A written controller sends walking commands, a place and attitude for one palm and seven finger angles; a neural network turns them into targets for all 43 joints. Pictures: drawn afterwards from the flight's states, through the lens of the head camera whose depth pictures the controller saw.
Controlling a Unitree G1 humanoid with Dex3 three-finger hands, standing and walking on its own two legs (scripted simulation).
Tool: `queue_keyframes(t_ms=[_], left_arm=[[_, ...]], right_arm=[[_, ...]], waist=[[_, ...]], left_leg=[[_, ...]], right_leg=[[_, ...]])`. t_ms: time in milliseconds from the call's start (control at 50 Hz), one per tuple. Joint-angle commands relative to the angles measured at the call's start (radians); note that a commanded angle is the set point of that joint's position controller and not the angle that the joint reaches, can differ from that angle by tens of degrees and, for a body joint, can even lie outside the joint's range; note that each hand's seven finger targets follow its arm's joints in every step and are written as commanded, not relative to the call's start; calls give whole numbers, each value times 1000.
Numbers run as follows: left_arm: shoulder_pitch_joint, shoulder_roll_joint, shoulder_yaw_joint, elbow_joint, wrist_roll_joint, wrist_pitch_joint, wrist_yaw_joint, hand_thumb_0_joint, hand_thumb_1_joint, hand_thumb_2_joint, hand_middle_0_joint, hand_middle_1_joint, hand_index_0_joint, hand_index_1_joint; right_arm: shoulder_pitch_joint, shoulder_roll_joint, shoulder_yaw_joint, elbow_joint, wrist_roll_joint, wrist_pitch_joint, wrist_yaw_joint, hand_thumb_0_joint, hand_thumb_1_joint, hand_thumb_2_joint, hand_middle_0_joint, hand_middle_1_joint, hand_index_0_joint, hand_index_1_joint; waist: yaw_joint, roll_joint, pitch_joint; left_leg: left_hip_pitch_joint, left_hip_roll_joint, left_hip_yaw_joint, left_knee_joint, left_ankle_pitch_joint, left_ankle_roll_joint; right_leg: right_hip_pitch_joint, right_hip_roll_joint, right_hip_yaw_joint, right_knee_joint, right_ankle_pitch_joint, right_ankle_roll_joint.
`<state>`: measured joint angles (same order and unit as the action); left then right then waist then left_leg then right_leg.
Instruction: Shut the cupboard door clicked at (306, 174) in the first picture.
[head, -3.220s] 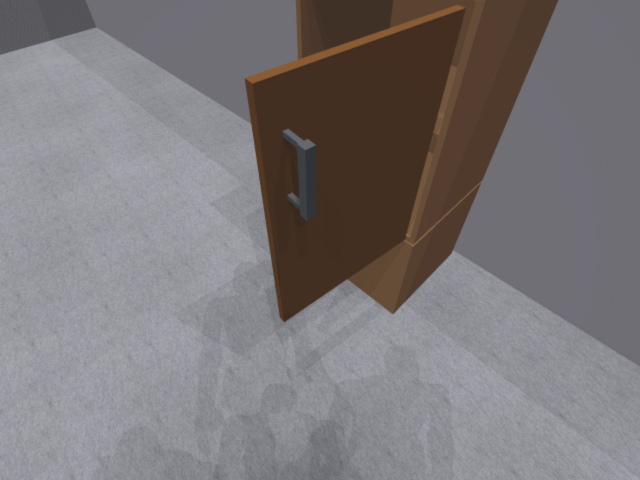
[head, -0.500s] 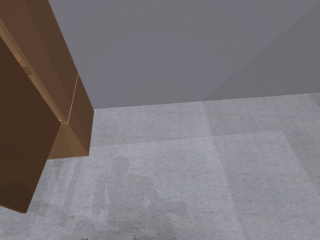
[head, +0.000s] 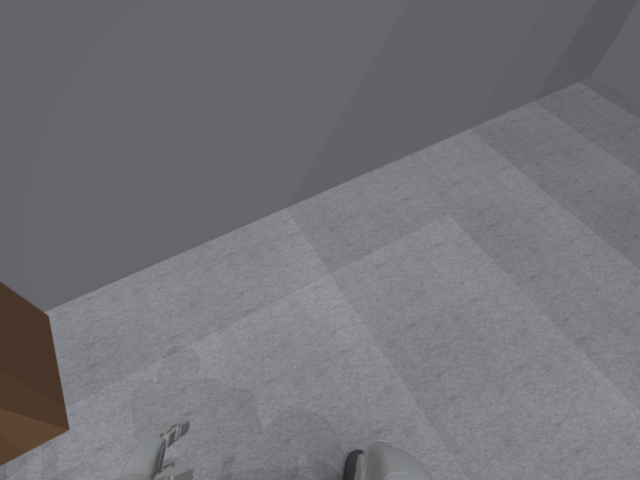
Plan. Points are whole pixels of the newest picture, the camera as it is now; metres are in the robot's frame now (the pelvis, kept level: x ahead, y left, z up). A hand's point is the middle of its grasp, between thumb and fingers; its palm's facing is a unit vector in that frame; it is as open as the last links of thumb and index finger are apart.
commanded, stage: walk to a spot facing it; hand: left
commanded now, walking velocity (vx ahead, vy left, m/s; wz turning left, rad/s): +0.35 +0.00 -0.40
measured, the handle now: out of the picture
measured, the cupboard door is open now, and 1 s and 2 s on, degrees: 83 83 83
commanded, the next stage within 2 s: turn to face it in 0.72 s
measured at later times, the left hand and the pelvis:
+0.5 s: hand (220, 416) +0.22 +0.15 -0.15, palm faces -0.03 -0.98 -0.19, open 7.3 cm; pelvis +0.24 -0.03 +0.02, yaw -7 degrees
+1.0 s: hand (303, 198) +0.63 +0.04 -0.14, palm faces -0.32 -0.91 -0.25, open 7.4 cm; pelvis +0.45 -0.10 +0.00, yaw -17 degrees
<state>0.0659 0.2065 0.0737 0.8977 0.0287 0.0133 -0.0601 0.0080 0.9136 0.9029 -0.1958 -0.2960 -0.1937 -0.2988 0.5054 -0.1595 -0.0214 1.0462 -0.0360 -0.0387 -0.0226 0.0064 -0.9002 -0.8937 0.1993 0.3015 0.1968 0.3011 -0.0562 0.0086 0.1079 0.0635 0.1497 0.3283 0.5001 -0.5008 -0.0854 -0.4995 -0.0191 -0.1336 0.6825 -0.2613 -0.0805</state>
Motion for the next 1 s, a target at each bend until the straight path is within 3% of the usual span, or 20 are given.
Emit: queue_keyframes(t_ms=[0,20,60,100,160,400,460,480,500,520,540,560,600,680,740,840,900,920,940,980], left_arm=[[454,298,79,59,-22,-45,47,0,900,900,-200,-300,-200,-300],[374,287,75,42,-30,-42,61,0,900,900,-200,-300,-200,-300],[186,176,37,-2,-24,-44,66,0,900,900,-200,-300,-200,-300],[113,121,15,-22,-13,-60,67,0,900,900,-200,-300,-200,-300],[136,109,12,11,-6,-77,63,0,900,900,-200,-300,-200,-300],[359,95,-4,132,-12,-104,71,0,900,900,-200,-300,-200,-300],[324,115,1,137,-13,-106,75,0,900,900,-200,-300,-200,-300],[298,123,4,131,-20,-107,75,0,900,900,-200,-300,-200,-300],[308,88,1,113,-28,-107,69,0,900,900,-200,-300,-200,-300],[346,40,-14,99,-36,-113,57,0,900,900,-200,-300,-200,-300],[277,73,-6,81,-23,-114,66,0,900,900,-200,-300,-200,-300],[222,71,-6,73,-17,-110,66,0,900,900,-200,-300,-200,-300],[188,28,1,79,-6,-86,49,0,900,900,-200,-300,-200,-300],[230,-30,-3,74,0,-35,31,0,900,900,-200,-300,-200,-300],[162,-41,0,41,3,-21,20,0,900,900,-200,-300,-200,-300],[102,-21,-4,26,2,-28,27,0,900,900,-200,-300,-200,-300],[328,54,3,102,4,-59,48,0,900,900,-200,-300,-200,-300],[421,153,25,135,11,-75,63,0,900,900,-200,-300,-200,-300],[444,232,30,138,-11,-76,65,0,900,900,-200,-300,-200,-300],[284,172,13,98,-13,-63,84,0,900,900,-200,-300,-200,-300]], right_arm=[[-122,-115,-31,-160,44,-19,7,0,-900,-900,200,300,200,300],[-180,-133,-39,-167,37,-12,8,0,-900,-900,200,300,200,300],[-191,-111,-47,-143,25,-1,9,0,-900,-900,200,300,200,300],[-136,-89,-40,-105,9,24,12,0,-900,-900,200,300,200,300],[-110,-72,-40,-92,6,36,21,0,-900,-900,200,300,200,300],[-471,-70,-32,-184,15,-8,42,0,-900,-900,200,300,200,300],[-340,-92,-39,-137,10,-22,31,0,-900,-900,200,300,200,300],[-197,-126,-48,-93,6,-27,23,0,-900,-900,200,300,200,300],[-58,-213,-68,-57,-7,-34,13,0,-900,-900,200,300,200,300],[48,-299,-85,-41,-14,-34,7,0,-900,-900,200,300,200,300],[23,-267,-75,-46,-2,-21,2,0,-900,-900,200,300,200,300],[-48,-225,-66,-68,1,-23,0,0,-900,-900,200,300,200,300],[-126,-125,-39,-72,1,-41,-5,0,-900,-900,200,300,200,300],[-153,-125,-38,-56,7,-53,-9,0,-900,-900,200,300,200,300],[-159,-127,-47,-61,5,-41,-1,0,-900,-900,200,300,200,300],[-100,-147,-40,-28,-1,-18,-1,0,-900,-900,200,300,200,300],[-109,-140,-24,-5,16,-15,5,0,-900,-900,200,300,200,300],[-68,-98,-20,-6,29,-14,13,0,-900,-900,200,300,200,300],[-5,-77,-19,-14,42,5,6,0,-900,-900,200,300,200,300],[-102,-56,-21,-19,37,28,5,0,-900,-900,200,300,200,300]], waist=[[233,-324,-349],[199,-196,-207],[95,-62,-90],[31,-75,-58],[6,-88,-88],[107,-105,-54],[29,-73,-117],[-41,-69,-172],[-87,59,-269],[-92,281,-375],[-83,157,-319],[-55,81,-202],[0,81,-54],[65,109,-81],[62,127,-24],[44,84,10],[154,-8,-134],[181,-198,-253],[155,-333,-372],[127,-209,-200]], left_leg=[[-733,-111,-158,926,-106,35],[-803,-48,-308,980,-14,59],[-693,18,-326,881,149,54],[-585,28,-322,758,205,42],[-557,2,-300,604,248,35],[-697,-68,-248,214,265,50],[-419,-145,-190,47,282,82],[-187,-139,-198,-11,381,103],[86,49,-437,-16,454,177],[285,329,-763,-94,600,314],[214,371,-803,-148,635,355],[78,338,-718,-170,599,334],[-142,258,-535,-233,559,255],[-192,184,-263,-263,625,204],[-270,146,-148,-288,533,184],[-264,157,-153,-221,591,189],[-319,70,-137,73,700,129],[-481,-45,-88,336,398,87],[-511,-119,-178,604,-177,63],[-574,-62,-298,715,-95,70]], right_leg=[[835,-388,776,-357,76,-206],[711,-390,707,-401,0,-200],[362,-313,519,-450,-85,-135],[192,-240,369,-497,-58,-101],[207,-174,294,-499,11,-95],[595,-199,309,-378,643,-106],[541,-163,268,-209,841,-73],[422,-131,228,-62,804,-40],[179,-47,189,165,508,6],[-51,78,101,532,-197,33],[-121,31,182,681,-264,13],[-179,-22,186,725,-193,26],[-158,-72,198,685,-77,45],[-105,-95,147,476,-16,69],[-40,-97,78,237,68,76],[82,-50,28,23,120,53],[455,-33,29,-133,272,35],[665,-253,261,-160,457,-32],[702,-475,468,-286,543,-143],[486,-432,356,-363,423,-129]])
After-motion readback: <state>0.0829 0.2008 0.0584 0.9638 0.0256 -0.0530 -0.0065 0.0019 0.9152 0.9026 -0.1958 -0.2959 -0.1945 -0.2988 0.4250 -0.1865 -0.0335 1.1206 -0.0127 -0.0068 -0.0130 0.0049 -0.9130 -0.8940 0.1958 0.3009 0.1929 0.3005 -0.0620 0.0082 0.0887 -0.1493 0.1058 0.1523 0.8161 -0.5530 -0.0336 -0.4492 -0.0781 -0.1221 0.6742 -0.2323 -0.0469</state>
